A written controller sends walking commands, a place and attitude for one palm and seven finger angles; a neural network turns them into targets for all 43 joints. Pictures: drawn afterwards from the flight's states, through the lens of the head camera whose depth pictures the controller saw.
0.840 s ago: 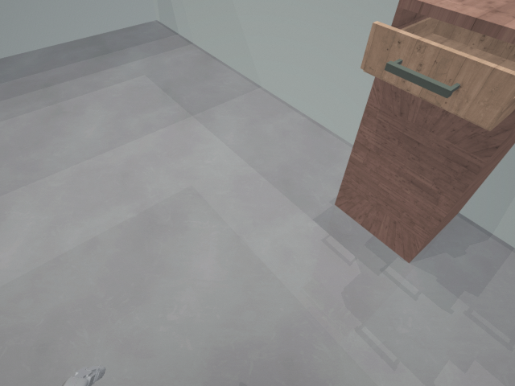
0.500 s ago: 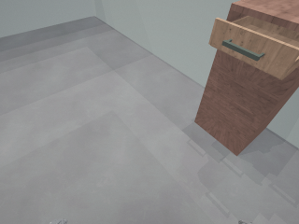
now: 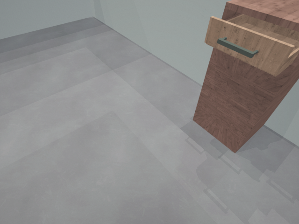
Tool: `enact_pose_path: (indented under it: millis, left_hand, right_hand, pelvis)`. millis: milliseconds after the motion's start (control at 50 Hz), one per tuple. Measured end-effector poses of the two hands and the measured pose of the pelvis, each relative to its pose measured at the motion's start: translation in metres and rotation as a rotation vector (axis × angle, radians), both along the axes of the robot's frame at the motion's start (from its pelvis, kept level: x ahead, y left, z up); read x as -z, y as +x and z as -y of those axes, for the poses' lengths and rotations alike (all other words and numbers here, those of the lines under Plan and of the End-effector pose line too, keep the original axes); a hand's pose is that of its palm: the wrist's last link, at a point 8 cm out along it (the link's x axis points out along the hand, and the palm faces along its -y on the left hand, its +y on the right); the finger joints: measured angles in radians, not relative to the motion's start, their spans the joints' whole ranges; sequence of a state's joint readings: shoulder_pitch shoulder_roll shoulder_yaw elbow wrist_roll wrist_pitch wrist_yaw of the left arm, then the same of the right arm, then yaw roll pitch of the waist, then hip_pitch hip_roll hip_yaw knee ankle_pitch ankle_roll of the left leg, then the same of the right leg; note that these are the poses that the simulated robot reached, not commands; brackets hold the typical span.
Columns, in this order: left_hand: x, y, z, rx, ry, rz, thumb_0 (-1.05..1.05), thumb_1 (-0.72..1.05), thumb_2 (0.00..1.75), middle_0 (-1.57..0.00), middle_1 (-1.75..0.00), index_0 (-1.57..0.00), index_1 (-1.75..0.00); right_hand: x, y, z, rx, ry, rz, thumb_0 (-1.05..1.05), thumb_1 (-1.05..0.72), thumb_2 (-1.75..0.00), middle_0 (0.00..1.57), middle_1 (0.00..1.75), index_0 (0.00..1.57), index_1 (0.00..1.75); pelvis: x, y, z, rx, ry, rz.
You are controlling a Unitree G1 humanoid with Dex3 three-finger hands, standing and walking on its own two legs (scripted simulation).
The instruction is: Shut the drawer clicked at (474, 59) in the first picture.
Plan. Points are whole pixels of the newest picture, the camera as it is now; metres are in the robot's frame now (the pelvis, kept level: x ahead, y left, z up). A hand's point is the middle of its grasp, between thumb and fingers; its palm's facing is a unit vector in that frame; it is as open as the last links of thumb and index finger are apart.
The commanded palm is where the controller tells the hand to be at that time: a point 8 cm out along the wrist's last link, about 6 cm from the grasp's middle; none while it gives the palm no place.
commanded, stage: stand and wait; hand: left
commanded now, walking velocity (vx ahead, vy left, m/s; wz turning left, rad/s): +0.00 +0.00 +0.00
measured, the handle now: (237, 46) +0.84 -0.35 +0.08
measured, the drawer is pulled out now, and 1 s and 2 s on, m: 0.15 0.15 0.15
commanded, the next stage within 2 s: look at it before walking up in 0.10 s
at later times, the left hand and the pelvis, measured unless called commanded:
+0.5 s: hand out of the picture +0.07 +0.24 -0.16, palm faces -0.03 -0.94 -0.33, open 7.4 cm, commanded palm none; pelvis +0.00 +0.00 +0.00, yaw +0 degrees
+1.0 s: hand out of the picture +0.07 +0.23 -0.17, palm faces +0.07 -0.96 -0.29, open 7.4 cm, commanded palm none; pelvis +0.02 +0.00 +0.00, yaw +4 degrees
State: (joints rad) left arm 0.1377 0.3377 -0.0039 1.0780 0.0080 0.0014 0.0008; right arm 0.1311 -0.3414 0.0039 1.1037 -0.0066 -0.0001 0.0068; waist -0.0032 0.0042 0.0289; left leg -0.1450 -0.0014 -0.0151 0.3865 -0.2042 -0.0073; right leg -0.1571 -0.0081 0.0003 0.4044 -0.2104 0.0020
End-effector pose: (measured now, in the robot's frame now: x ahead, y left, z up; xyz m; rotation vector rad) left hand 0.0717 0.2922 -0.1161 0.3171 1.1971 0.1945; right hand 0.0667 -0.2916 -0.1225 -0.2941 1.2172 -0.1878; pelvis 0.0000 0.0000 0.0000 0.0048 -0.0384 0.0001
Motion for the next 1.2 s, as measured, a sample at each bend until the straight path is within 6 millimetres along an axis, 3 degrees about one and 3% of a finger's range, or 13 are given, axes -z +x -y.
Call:
enact_pose_path:
  millis: [360,880,980,1060,1200]
  left_hand:
    - [0.003,-0.004,0.005,0.001,-0.012,-0.018,0.01,0.90,0.90,-0.20,-0.30,-0.21,-0.30]
    - [0.001,0.008,0.005,-0.013,-0.002,-0.001,0.01,0.90,0.90,-0.20,-0.30,-0.21,-0.30]
    - [0.012,-0.004,0.013,-0.070,-0.046,-0.002,0.01,0.90,0.90,-0.20,-0.30,-0.21,-0.29]
    - [0.025,-0.029,0.015,-0.148,-0.099,-0.024,0.00,0.90,0.90,-0.20,-0.30,-0.21,-0.30]
    - [0.059,-0.075,-0.010,-0.283,-0.170,-0.168,0.01,0.90,0.90,-0.20,-0.30,-0.21,-0.30]
  right_hand:
    - [-0.001,-0.005,0.001,0.002,-0.001,-0.016,0.01,-0.91,-0.89,0.20,0.30,0.20,0.30]
    - [-0.002,0.020,-0.001,-0.014,0.001,0.016,0.01,-0.91,-0.89,0.20,0.30,0.20,0.30]
    - [0.009,0.013,-0.017,-0.039,0.025,-0.047,0.01,-0.91,-0.89,0.20,0.30,0.20,0.30]
    - [0.010,0.015,-0.040,-0.070,0.043,-0.112,0.01,-0.91,-0.89,0.20,0.30,0.20,0.30]
    - [0.018,0.056,-0.095,-0.141,0.043,-0.104,0.01,-0.91,-0.89,0.20,0.30,0.20,0.30]
  pelvis:
    - [-0.001,-0.001,0.001,0.001,0.000,-0.010]
    - [-0.001,0.009,0.002,-0.008,-0.001,-0.011]
    - [0.004,0.019,-0.001,-0.055,-0.017,-0.019]
    - [0.005,0.031,-0.014,-0.112,-0.024,-0.018]
    - [0.024,0.060,-0.058,-0.206,-0.030,-0.015]
